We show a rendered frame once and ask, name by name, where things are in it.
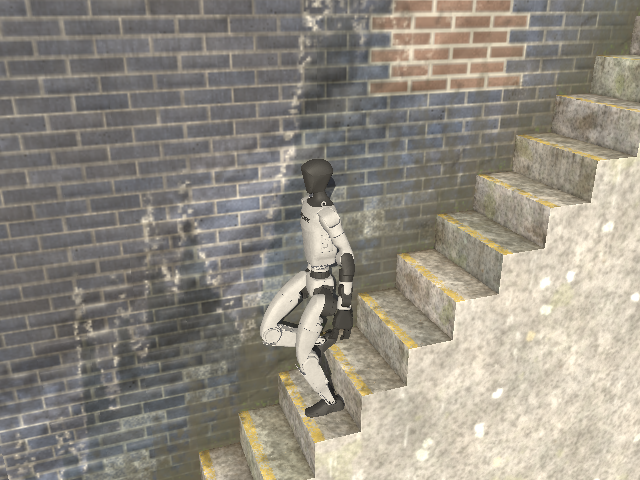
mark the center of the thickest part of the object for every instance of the right robot hand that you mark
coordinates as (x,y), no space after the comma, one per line
(304,296)

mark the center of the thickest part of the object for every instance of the left robot hand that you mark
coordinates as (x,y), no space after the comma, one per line
(342,320)

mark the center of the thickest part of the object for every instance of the right robot foot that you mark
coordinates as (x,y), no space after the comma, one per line
(328,343)

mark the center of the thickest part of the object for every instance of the robot left thigh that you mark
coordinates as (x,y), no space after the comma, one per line
(310,327)

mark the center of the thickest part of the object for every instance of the robot left forearm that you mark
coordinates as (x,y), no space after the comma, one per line
(345,280)

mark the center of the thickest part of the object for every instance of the left robot upper arm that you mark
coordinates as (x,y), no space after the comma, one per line
(331,222)

